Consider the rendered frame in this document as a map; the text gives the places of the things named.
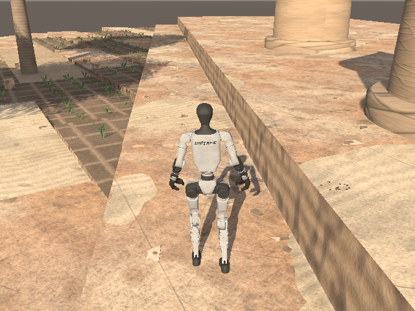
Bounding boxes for right robot forearm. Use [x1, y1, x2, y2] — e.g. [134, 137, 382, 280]
[234, 156, 248, 180]

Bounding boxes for robot right thigh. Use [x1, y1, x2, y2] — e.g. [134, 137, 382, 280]
[217, 181, 230, 229]

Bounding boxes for right robot upper arm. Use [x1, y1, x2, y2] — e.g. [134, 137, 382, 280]
[219, 131, 240, 166]

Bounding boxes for left robot forearm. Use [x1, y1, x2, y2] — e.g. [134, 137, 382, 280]
[170, 159, 182, 181]

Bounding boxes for robot left hand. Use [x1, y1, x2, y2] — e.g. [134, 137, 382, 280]
[169, 178, 184, 190]

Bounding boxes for humanoid robot torso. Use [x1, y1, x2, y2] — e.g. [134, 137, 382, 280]
[191, 128, 221, 194]

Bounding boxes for robot right hand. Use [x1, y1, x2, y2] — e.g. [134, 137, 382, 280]
[235, 177, 250, 191]

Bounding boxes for left robot upper arm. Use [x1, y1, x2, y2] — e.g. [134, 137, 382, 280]
[175, 132, 192, 168]

